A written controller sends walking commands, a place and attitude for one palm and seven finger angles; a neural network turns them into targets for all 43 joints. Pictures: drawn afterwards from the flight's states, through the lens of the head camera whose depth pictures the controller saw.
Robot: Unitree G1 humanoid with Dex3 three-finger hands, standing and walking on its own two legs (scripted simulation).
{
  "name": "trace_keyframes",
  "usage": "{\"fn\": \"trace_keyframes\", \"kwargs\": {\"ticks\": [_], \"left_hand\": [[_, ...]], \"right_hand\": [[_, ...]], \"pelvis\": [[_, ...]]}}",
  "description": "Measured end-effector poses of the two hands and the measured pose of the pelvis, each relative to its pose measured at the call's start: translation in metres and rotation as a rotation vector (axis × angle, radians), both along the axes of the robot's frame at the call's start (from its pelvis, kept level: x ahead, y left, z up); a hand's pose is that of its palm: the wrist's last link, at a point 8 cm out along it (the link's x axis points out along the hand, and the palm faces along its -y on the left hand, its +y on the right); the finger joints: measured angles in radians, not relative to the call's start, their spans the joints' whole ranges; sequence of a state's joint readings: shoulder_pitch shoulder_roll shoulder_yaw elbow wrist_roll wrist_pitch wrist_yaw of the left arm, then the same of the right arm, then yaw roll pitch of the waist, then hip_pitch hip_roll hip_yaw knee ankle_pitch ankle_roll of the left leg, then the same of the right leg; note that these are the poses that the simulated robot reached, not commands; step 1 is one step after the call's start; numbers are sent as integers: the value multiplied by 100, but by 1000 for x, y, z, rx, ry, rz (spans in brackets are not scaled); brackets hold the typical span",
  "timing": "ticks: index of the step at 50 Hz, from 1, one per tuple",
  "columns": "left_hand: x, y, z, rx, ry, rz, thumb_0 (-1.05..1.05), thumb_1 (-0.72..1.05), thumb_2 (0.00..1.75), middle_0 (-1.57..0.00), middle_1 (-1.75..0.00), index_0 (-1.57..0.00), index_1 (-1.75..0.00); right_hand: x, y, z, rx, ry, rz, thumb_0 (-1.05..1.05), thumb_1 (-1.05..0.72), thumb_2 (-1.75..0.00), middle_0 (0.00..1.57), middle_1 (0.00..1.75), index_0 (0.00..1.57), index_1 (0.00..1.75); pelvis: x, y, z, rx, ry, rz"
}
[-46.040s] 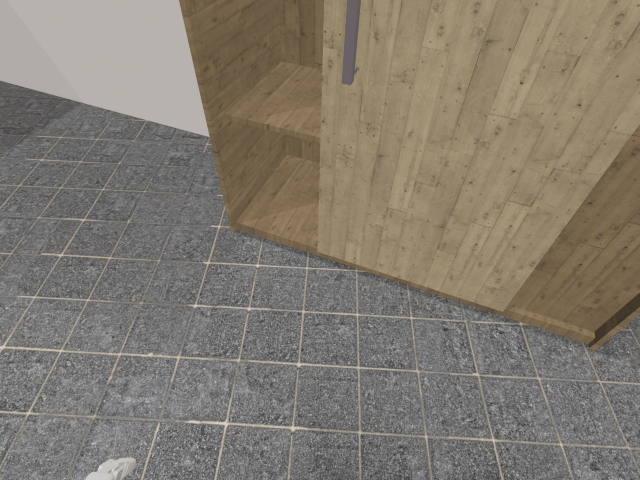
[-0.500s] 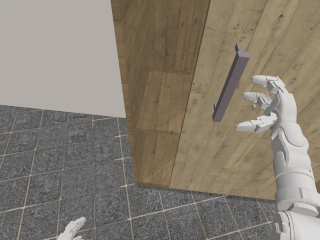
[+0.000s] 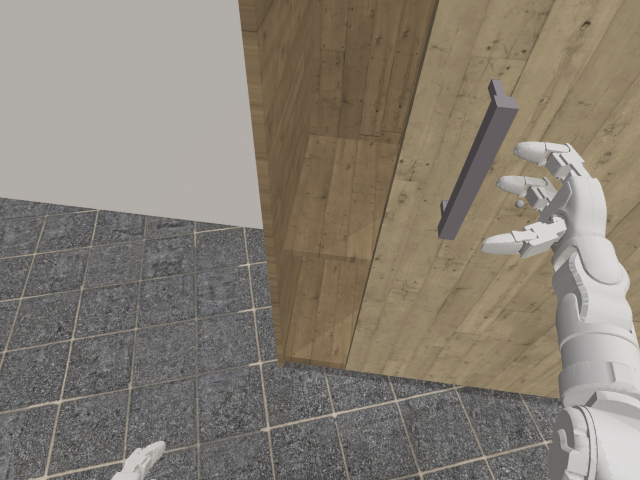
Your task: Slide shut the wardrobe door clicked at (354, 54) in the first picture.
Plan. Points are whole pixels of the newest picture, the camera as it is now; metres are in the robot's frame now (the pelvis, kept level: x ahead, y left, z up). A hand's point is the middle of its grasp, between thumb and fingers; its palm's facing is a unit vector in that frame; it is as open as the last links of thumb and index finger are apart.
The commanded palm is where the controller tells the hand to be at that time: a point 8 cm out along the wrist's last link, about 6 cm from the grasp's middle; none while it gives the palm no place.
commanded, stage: feel for the door with the fingertips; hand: right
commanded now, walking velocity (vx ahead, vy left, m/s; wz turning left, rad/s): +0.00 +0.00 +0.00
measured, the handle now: (468, 167) +0.50 -0.14 +0.14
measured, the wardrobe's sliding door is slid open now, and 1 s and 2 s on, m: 0.19 0.19 0.19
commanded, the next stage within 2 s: slide the fingers in behind the handle in 0.72 s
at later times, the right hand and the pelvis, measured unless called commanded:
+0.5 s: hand (497, 195) +0.44 -0.17 +0.15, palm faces +0.06 +1.00 -0.01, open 14.0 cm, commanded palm +0.41 -0.22 +0.14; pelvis +0.00 +0.00 +0.00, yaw +1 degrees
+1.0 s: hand (492, 187) +0.45 -0.17 +0.15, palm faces +0.04 +1.00 -0.01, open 13.8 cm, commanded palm +0.42 -0.22 +0.14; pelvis +0.00 -0.01 +0.00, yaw +1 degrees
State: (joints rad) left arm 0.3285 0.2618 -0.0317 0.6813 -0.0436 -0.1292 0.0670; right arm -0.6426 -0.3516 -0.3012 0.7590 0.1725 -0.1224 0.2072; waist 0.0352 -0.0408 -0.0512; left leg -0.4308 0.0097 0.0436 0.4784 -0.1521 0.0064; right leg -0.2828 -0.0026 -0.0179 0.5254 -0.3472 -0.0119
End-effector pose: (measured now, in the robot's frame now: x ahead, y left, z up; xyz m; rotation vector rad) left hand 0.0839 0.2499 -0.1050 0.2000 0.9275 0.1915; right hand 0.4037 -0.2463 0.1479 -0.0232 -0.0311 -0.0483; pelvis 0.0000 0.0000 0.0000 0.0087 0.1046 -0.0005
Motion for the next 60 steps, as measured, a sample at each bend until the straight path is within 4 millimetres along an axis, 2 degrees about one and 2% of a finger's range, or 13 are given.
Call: {"fn": "trace_keyframes", "kwargs": {"ticks": [7, 16, 28, 36, 49, 60], "left_hand": [[-9, 0, -3, -7, 25, 7, 1, 90, 90, -20, -30, -21, -30], [-4, -6, -2, -26, 3, 14, 1, 90, 90, -20, -30, -21, -30], [1, -7, -1, -22, 1, 5, 1, 90, 90, -20, -30, -21, -30], [-11, -4, -4, -9, 44, 6, 1, 90, 90, -20, -30, -21, -30], [-37, -5, -9, -16, 103, 37, 1, 90, 90, -20, -30, -21, -30], [-34, -5, -6, -20, 82, 47, 1, 90, 90, -20, -30, -21, -30]], "right_hand": [[6, 17, -2, 21, 1, 27, -1, 51, -30, 30, 120, 30, 120], [7, 33, -6, 25, -3, 20, -1, 51, -30, 30, 120, 30, 120], [13, 22, 0, 7, 3, -6, -1, 51, -30, 30, 120, 30, 120], [24, 29, 0, 13, 12, 12, -1, 51, -30, 30, 120, 30, 120], [27, 27, -2, 13, -1, 7, -1, 51, -30, 35, 124, 34, 122], [23, 28, -4, 20, -10, 11, -1, 51, -30, 32, 122, 30, 120]], "pelvis": [[1, -1, 0, 0, 5, 2], [2, -2, 1, -1, 4, 15], [1, -2, 1, 1, 7, 8], [0, -4, 0, 1, 19, 1], [-2, -5, -1, 0, 30, 12], [-2, -6, 0, 0, 29, 22]]}}
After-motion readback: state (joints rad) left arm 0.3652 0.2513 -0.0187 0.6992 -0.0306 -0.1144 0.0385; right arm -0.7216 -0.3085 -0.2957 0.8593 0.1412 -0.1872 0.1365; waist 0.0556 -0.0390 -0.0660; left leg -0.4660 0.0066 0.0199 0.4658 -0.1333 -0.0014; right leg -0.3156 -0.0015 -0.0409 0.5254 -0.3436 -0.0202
